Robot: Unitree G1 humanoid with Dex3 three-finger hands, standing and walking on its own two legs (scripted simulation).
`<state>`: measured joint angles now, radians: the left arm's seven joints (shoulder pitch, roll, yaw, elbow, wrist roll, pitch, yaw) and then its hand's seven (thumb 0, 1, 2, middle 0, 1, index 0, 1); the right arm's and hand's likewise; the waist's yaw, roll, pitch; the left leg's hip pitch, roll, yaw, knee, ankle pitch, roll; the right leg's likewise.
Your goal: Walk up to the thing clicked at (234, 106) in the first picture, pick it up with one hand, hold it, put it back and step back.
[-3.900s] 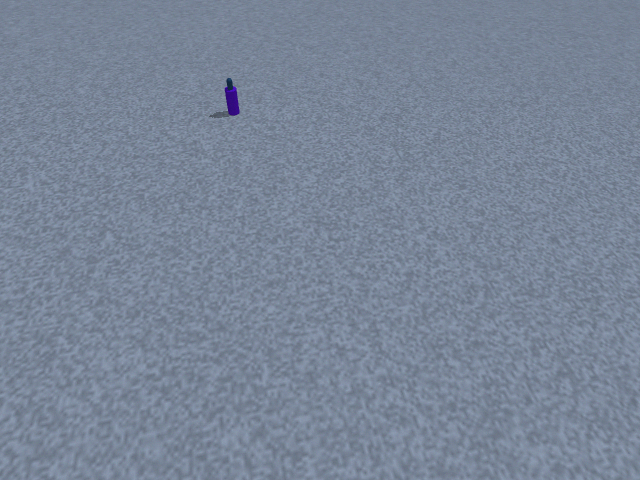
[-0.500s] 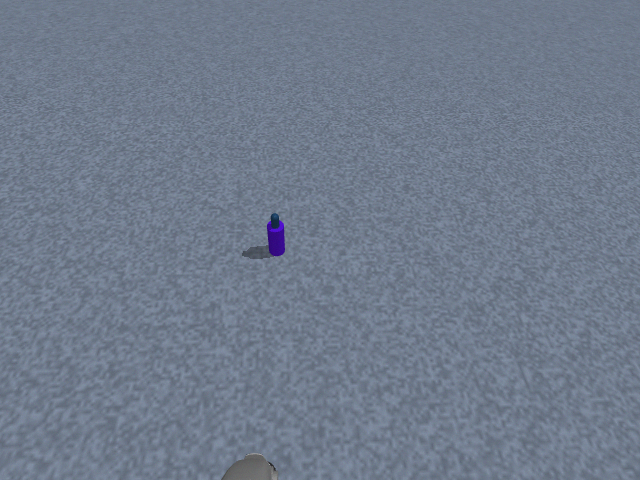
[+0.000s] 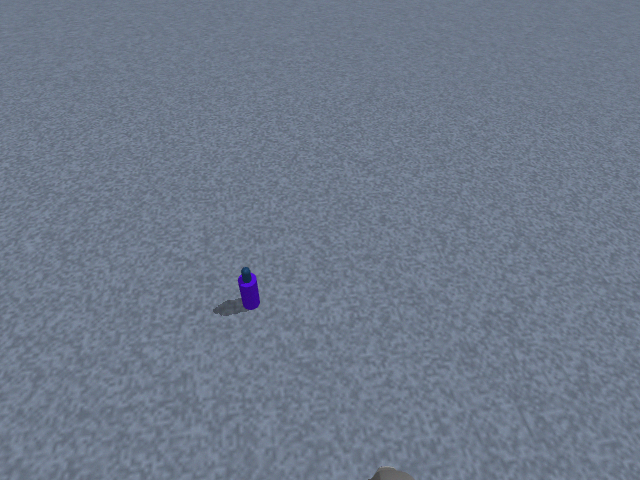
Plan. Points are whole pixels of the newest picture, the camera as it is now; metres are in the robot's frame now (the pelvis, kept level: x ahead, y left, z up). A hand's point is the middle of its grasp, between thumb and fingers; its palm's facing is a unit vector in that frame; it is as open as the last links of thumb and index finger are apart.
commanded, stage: walk up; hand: left
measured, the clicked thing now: (248, 286) +0.86 +0.20 -0.67
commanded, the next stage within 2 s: none
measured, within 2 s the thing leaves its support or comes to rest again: neither
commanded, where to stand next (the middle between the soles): +0.40 -0.03 m, yaw +1 degrees
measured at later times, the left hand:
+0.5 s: hand (132, 461) +0.20 +0.26 -0.16, palm faces +0.01 -0.94 -0.35, open 7.4 cm
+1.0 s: hand (149, 370) +0.33 +0.26 -0.15, palm faces -0.05 -0.90 -0.43, open 7.4 cm
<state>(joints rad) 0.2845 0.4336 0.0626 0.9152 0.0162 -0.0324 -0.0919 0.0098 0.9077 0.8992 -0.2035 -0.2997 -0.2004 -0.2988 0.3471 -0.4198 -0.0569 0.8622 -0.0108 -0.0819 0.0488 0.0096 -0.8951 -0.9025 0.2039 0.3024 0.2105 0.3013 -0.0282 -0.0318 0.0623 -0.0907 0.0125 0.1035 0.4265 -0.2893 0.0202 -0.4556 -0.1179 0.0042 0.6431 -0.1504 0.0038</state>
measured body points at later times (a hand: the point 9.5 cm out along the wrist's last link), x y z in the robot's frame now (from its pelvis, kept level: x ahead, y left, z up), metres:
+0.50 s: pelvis +0.17 -0.02 -0.01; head +0.18 +0.00 +0.44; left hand +0.20 +0.31 -0.13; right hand +0.25 -0.33 -0.11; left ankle +0.28 +0.11 -0.74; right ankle +0.13 -0.15 -0.74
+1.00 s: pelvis +0.29 -0.03 -0.02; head +0.31 -0.04 +0.43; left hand +0.33 +0.31 -0.12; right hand +0.34 -0.35 -0.14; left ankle +0.28 +0.11 -0.74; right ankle +0.37 -0.14 -0.74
